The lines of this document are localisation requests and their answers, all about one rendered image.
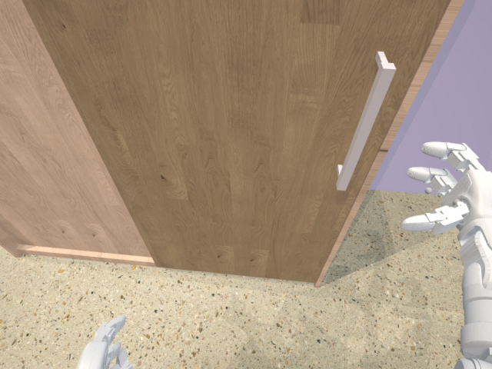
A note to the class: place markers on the robot left hand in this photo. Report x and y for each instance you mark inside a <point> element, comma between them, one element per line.
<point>98,355</point>

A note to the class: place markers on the handle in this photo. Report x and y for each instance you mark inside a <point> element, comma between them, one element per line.
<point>378,91</point>

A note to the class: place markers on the robot right hand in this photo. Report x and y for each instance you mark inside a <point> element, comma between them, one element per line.
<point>474,189</point>

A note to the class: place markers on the robot right forearm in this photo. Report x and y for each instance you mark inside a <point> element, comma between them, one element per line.
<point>476,254</point>

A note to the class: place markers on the wardrobe door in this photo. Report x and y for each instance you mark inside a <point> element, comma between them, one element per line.
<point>55,190</point>
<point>222,122</point>

